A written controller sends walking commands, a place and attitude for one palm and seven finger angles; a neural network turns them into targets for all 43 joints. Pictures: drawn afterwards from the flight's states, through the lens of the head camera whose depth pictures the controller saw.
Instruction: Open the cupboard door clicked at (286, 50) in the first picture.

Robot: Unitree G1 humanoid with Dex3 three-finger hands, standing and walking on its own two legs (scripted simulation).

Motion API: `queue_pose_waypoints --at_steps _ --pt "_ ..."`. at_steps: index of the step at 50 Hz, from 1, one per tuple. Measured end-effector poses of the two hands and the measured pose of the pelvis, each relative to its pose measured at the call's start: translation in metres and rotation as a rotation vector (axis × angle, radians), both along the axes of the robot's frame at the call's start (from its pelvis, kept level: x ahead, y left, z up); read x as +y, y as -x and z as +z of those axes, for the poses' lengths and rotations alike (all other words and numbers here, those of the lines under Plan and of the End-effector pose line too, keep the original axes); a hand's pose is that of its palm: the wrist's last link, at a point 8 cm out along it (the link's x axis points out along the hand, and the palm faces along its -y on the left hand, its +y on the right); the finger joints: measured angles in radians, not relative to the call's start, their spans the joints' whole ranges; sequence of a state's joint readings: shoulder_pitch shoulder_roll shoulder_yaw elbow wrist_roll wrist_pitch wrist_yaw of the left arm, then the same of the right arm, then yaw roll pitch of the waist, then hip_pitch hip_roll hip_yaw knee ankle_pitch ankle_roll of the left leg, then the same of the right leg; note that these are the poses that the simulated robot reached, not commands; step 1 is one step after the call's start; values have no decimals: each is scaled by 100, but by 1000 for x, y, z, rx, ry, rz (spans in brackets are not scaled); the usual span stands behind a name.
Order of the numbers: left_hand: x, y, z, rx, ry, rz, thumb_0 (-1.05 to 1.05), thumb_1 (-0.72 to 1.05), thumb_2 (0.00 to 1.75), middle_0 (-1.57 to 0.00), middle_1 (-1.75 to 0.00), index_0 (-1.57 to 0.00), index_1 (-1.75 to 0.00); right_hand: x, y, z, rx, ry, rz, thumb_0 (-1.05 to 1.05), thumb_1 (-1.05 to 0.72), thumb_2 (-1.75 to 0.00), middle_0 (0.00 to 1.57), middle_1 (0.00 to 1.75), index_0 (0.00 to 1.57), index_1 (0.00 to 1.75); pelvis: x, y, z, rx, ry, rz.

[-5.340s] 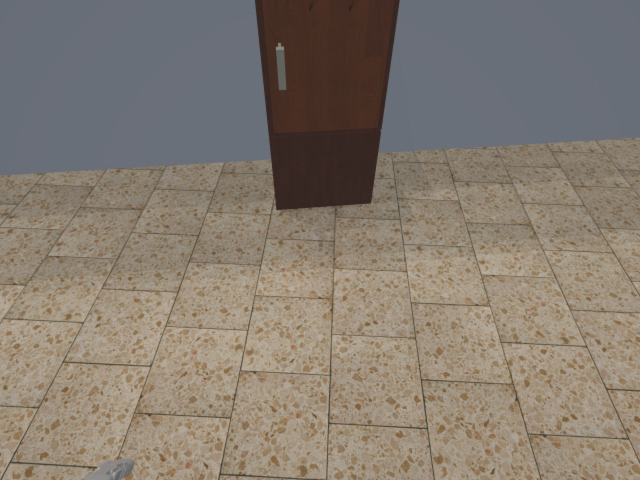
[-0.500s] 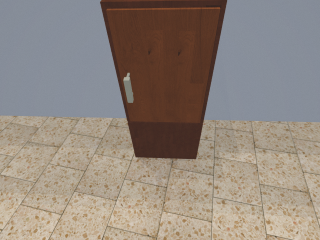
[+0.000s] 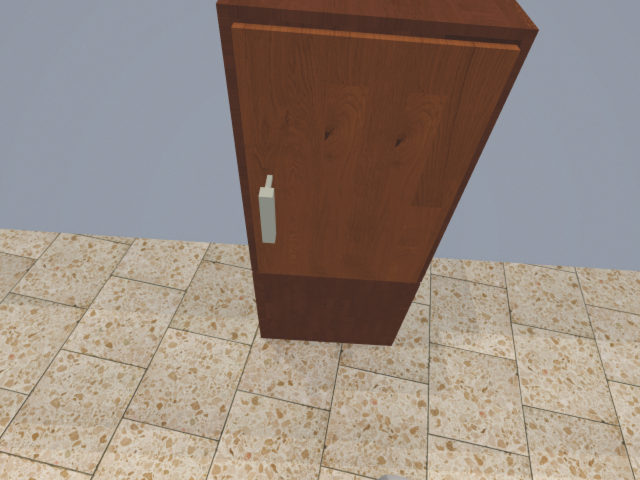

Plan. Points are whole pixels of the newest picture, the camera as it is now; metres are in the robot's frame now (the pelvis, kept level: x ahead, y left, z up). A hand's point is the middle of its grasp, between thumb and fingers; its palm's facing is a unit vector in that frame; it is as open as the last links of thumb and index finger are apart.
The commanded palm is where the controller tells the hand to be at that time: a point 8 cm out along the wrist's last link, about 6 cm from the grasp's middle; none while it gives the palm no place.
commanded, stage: come to a stop and stand still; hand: left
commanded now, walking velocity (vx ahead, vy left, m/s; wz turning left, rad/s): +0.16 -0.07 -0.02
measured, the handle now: (269, 208) +0.60 +0.14 -0.08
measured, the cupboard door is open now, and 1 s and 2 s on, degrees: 0 0 0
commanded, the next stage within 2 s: look again from close up in 1.76 s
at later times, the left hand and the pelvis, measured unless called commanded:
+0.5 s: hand out of the picture +0.15 +0.16 -0.17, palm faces +0.06 -0.98 -0.21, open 7.3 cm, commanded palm none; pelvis +0.05 -0.01 -0.01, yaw +2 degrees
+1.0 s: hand out of the picture +0.00 +0.22 -0.18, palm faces +0.02 -0.98 -0.17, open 7.4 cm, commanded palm none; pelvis +0.02 +0.03 +0.01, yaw -1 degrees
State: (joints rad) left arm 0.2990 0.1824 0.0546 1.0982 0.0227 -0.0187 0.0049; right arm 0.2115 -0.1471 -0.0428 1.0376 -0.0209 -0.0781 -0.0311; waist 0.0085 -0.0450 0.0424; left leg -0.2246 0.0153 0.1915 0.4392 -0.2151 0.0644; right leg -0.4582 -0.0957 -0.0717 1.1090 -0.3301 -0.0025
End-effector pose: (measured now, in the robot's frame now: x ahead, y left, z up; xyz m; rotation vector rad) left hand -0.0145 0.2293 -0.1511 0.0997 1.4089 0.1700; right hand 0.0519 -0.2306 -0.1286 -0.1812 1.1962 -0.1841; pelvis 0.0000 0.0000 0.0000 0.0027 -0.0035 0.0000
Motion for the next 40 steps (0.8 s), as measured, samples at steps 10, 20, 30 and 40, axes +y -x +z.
queue_pose_waypoints --at_steps 10,20,30,40 --pt "-11 -151 19 -227 -43 -90 0 91 90 -19 -30 -20 -29 9 23 -19 199 -85 -67 0 -92 -90 20 30 20 30 -11 -55 0 -11 -20 3" --pt "-41 -175 12 -228 -43 -79 0 91 90 -20 -30 -20 -29 -3 4 -36 285 -108 -89 0 -91 -90 20 30 20 30 -25 -71 -9 -9 -5 29" --pt "19 -118 -7 -175 -54 -21 0 91 90 -20 -30 -21 -30 0 -37 -20 88 10 -9 0 -91 -90 20 30 20 30 12 -37 -17 -13 18 29" --pt "55 -44 2 -37 -19 27 1 91 90 -19 -30 -20 -29 43 -8 9 92 26 8 1 -93 -90 20 30 20 30 40 -30 6 -1 29 18"
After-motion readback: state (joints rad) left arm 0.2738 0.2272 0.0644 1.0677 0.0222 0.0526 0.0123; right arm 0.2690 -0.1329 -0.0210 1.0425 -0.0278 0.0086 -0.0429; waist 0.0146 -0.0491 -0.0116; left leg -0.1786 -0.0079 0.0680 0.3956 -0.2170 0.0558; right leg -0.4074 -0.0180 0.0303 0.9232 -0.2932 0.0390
